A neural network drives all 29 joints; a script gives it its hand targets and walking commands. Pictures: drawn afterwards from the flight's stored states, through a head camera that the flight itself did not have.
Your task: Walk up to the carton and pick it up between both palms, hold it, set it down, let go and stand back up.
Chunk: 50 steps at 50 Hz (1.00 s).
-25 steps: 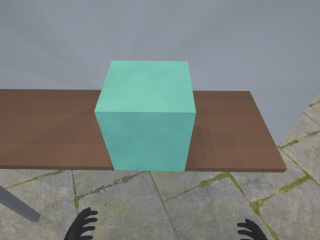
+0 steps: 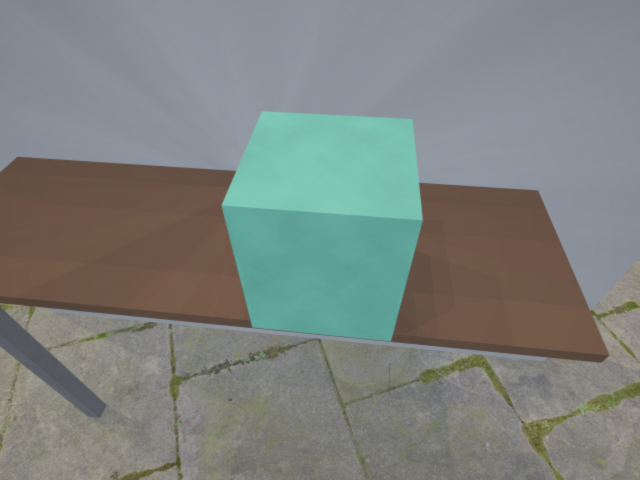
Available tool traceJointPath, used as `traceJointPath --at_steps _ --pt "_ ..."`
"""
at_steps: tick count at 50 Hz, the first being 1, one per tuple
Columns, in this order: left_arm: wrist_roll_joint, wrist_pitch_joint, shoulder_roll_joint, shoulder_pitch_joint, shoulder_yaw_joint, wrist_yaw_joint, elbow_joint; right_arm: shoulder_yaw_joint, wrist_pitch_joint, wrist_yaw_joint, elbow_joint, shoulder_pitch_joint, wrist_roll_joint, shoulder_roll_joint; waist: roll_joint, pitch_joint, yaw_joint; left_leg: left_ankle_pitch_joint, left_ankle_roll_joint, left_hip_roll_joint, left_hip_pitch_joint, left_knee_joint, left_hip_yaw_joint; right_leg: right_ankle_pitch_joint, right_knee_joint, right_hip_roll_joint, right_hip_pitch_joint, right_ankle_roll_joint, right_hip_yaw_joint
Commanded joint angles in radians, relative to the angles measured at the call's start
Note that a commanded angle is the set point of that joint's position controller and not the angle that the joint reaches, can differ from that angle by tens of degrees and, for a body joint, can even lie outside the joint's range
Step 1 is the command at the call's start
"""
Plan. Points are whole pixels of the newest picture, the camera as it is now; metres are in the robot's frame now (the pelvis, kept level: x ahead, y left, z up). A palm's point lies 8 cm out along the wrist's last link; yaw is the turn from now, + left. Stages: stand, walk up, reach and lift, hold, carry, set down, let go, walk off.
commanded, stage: stand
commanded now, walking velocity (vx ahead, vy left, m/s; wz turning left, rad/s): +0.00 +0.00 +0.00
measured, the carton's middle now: (328, 229) +0.45 +0.01 +0.08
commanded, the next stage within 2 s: none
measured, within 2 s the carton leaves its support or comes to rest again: neither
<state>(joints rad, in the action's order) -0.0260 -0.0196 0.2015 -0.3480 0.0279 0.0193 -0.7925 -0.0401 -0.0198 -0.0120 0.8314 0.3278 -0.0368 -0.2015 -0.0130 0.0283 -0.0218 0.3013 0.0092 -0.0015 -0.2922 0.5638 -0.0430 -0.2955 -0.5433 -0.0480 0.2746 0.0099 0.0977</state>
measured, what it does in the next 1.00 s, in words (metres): stands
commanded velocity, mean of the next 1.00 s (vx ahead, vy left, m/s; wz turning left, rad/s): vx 0.00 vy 0.00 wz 0.00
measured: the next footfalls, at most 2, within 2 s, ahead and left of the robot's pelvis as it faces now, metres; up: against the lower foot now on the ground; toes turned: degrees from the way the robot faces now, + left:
none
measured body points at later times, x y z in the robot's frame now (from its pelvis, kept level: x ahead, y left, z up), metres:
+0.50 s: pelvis -0.02 -0.01 +0.00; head -0.01 -0.02 +0.45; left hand -0.01 +0.23 -0.14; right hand +0.01 -0.25 -0.15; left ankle +0.00 +0.13 -0.73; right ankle -0.01 -0.12 -0.73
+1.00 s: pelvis -0.03 -0.02 +0.01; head -0.03 -0.02 +0.45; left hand -0.05 +0.20 -0.15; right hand -0.04 -0.24 -0.15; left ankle +0.00 +0.13 -0.73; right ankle -0.01 -0.12 -0.73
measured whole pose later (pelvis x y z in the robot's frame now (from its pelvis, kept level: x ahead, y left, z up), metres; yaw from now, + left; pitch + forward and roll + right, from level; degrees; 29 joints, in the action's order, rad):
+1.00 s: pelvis -0.03 -0.02 +0.01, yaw +1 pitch -1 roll +0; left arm -0.02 0.00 0.15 -0.34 0.04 0.03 -1.05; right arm -0.02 0.00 0.03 1.06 0.35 -0.02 -0.13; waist -0.01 -0.01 -0.01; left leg 0.22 0.05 -0.03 -0.25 0.48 -0.07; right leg -0.23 -0.47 -0.02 0.23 -0.03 0.13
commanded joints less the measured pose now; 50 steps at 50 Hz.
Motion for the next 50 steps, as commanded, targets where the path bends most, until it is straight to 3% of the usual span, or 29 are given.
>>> traceJointPath --at_steps 1,3,5,13,19,20,24,27,28,32,33,35,36,40,41,42,48,50 --pt "0.001 -0.012 0.106 -0.039 0.026 0.005 0.026 -0.020 -0.011 0.005 -0.033 0.061 0.002 -0.104 -0.001 -0.020 0.008 -0.195 -0.038 -0.071 -0.051 -0.114 -0.077 0.098 0.098 -0.060 -0.043 -0.036 -0.079" --pt "0.000 -0.011 0.106 -0.048 0.029 0.005 0.013 -0.022 -0.008 0.010 -0.024 0.048 0.002 -0.105 -0.030 -0.042 0.003 -0.188 -0.040 -0.071 -0.061 -0.121 -0.082 0.093 0.110 -0.060 -0.046 -0.036 -0.080" --pt "-0.001 -0.009 0.109 -0.040 0.029 0.004 0.000 -0.022 -0.008 0.011 -0.012 0.068 0.003 -0.105 -0.007 -0.040 0.014 -0.154 -0.043 -0.073 -0.071 -0.137 -0.086 0.086 0.108 -0.060 -0.053 -0.033 -0.073" --pt "0.002 -0.006 0.097 -0.053 0.036 0.009 -0.063 -0.017 -0.005 0.019 0.034 0.067 0.006 -0.085 0.023 -0.037 0.009 -0.159 -0.031 -0.060 -0.041 -0.137 -0.078 0.070 0.135 -0.065 -0.054 -0.040 -0.071" --pt "0.003 -0.002 0.075 -0.057 0.032 0.010 -0.111 -0.015 -0.001 0.023 0.070 0.069 0.009 -0.077 -0.008 -0.067 0.008 -0.152 -0.026 -0.055 -0.051 -0.144 -0.071 0.066 0.155 -0.072 -0.058 -0.046 -0.080" --pt "0.002 -0.002 0.087 -0.065 0.033 0.012 -0.119 -0.014 0.000 0.026 0.076 0.078 0.007 -0.076 0.024 -0.072 0.007 -0.166 -0.024 -0.056 -0.039 -0.142 -0.068 0.056 0.164 -0.074 -0.040 -0.050 -0.080" --pt "0.003 0.002 0.062 -0.071 0.029 0.010 -0.143 -0.010 0.004 0.026 0.103 0.082 0.010 -0.068 -0.011 -0.080 0.004 -0.138 -0.022 -0.056 -0.054 -0.155 -0.069 0.047 0.166 -0.070 -0.063 -0.048 -0.074" --pt "0.002 0.001 0.066 -0.058 0.031 0.010 -0.156 -0.006 0.007 0.031 0.117 0.082 0.009 -0.063 0.006 -0.068 0.002 -0.141 -0.017 -0.056 -0.040 -0.155 -0.063 0.048 0.176 -0.071 -0.073 -0.050 -0.081" --pt "0.002 0.000 0.065 -0.048 0.028 0.013 -0.162 -0.009 0.007 0.032 0.124 0.082 0.011 -0.061 0.031 -0.086 0.016 -0.158 -0.012 -0.054 -0.034 -0.152 -0.063 0.051 0.180 -0.074 -0.052 -0.052 -0.078" --pt "0.006 0.003 0.047 -0.066 0.025 0.012 -0.184 -0.002 0.008 0.035 0.143 0.081 0.010 -0.047 -0.023 -0.109 0.012 -0.128 -0.016 -0.058 -0.039 -0.161 -0.063 0.024 0.195 -0.070 -0.038 -0.051 -0.084" --pt "0.003 0.005 0.055 -0.054 0.030 0.014 -0.194 -0.002 0.008 0.035 0.151 0.097 0.013 -0.037 0.023 -0.098 0.020 -0.132 -0.013 -0.059 -0.037 -0.163 -0.068 0.020 0.189 -0.064 -0.053 -0.050 -0.075" --pt "0.006 0.006 0.057 -0.054 0.029 0.012 -0.202 0.002 0.010 0.039 0.164 0.101 0.013 -0.030 0.028 -0.093 0.015 -0.123 -0.012 -0.059 -0.022 -0.159 -0.058 -0.008 0.204 -0.069 -0.033 -0.056 -0.083" --pt "0.006 0.007 0.046 -0.046 0.027 0.011 -0.203 0.001 0.011 0.038 0.168 0.101 0.013 -0.026 0.006 -0.108 0.017 -0.104 -0.011 -0.055 -0.041 -0.162 -0.063 -0.017 0.206 -0.065 -0.037 -0.053 -0.084" --pt "0.008 0.010 0.045 -0.063 0.028 0.012 -0.224 0.009 0.011 0.038 0.184 0.096 0.014 -0.017 0.009 -0.108 0.009 -0.106 -0.008 -0.058 -0.042 -0.171 -0.054 -0.030 0.207 -0.068 -0.045 -0.055 -0.086" --pt "0.008 0.008 0.050 -0.069 0.029 0.010 -0.224 0.006 0.012 0.038 0.185 0.078 0.014 -0.026 -0.015 -0.117 0.003 -0.109 -0.009 -0.053 -0.042 -0.167 -0.049 -0.031 0.210 -0.067 -0.038 -0.055 -0.092" --pt "0.005 0.010 0.056 -0.060 0.031 0.010 -0.225 0.008 0.012 0.038 0.182 0.076 0.013 -0.021 0.029 -0.113 0.004 -0.105 -0.007 -0.054 -0.042 -0.165 -0.048 -0.058 0.220 -0.072 -0.029 -0.055 -0.092" --pt "0.006 0.015 0.043 -0.048 0.029 0.015 -0.237 0.017 0.015 0.039 0.210 0.100 0.014 0.012 0.002 -0.125 0.017 -0.096 -0.007 -0.057 -0.031 -0.163 -0.038 -0.090 0.240 -0.076 -0.014 -0.060 -0.106" --pt "0.006 0.015 0.051 -0.054 0.030 0.014 -0.239 0.016 0.015 0.040 0.219 0.106 0.015 0.004 0.020 -0.116 0.012 -0.090 -0.005 -0.051 -0.026 -0.162 -0.038 -0.100 0.244 -0.075 -0.009 -0.058 -0.105"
